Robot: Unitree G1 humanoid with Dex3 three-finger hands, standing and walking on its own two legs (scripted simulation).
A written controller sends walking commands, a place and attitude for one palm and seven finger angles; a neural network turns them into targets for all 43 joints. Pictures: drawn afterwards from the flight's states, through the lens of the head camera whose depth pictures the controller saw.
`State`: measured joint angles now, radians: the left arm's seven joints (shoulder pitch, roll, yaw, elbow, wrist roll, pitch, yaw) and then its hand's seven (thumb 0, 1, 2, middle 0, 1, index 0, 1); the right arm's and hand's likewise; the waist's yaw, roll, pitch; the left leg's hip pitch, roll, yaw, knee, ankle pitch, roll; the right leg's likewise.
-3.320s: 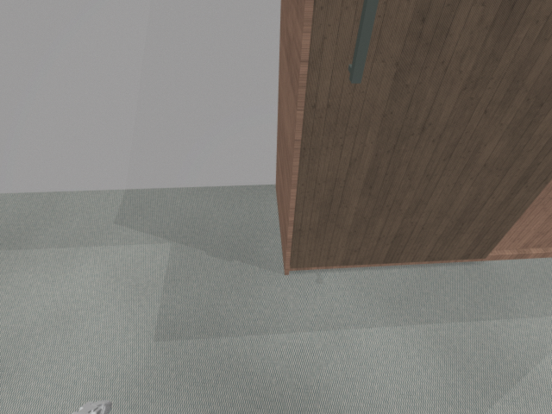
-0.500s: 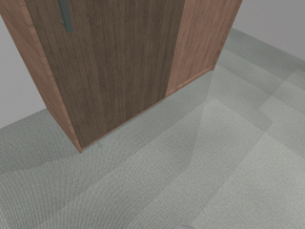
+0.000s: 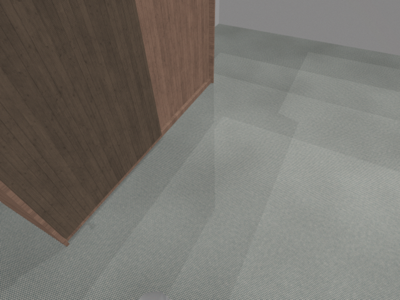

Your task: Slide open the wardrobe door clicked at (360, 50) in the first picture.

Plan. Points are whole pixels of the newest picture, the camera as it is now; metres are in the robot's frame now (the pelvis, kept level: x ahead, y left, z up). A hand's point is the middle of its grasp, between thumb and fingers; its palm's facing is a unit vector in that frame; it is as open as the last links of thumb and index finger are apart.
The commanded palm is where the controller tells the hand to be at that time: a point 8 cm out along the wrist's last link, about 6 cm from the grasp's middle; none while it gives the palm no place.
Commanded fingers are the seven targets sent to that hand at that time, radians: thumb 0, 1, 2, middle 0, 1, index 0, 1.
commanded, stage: walk to a spot facing it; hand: left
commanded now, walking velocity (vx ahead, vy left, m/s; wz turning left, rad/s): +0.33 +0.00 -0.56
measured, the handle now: out of the picture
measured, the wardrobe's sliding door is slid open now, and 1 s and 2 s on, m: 0.00 0.00 0.00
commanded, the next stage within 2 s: none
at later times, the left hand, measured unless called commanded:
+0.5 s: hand (94, 279) +0.21 +0.28 -0.18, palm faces -0.18 -0.97 -0.16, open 7.4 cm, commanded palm none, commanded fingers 0.00 0.90 0.90 -0.20 -0.30 -0.20 -0.30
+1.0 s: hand (188, 182) +0.51 +0.07 -0.19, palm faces -0.56 -0.82 -0.15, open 7.4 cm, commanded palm none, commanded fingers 0.00 0.90 0.90 -0.20 -0.30 -0.20 -0.30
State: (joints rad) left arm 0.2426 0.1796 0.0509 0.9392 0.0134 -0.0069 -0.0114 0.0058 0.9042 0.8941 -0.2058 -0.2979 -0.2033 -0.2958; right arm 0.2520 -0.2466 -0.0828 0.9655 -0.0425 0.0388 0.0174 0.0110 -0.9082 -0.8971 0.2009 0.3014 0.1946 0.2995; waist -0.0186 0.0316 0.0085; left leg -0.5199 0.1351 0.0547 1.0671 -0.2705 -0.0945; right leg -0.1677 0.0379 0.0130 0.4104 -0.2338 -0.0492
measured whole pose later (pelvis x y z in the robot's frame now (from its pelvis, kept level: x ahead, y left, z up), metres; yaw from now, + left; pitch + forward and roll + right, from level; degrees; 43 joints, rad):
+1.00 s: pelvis +0.31 -0.01 -0.03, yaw -34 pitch -2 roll +0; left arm 0.12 0.18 0.06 0.94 0.00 -0.03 -0.02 0.00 0.91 0.89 -0.20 -0.30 -0.20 -0.30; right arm 0.44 -0.11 -0.04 1.07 -0.01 0.00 -0.01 0.01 -0.91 -0.90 0.20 0.30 0.20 0.30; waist -0.05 -0.03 0.11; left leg -0.31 0.14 0.14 1.36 -0.45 -0.06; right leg -0.35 0.06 -0.16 0.66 -0.28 -0.14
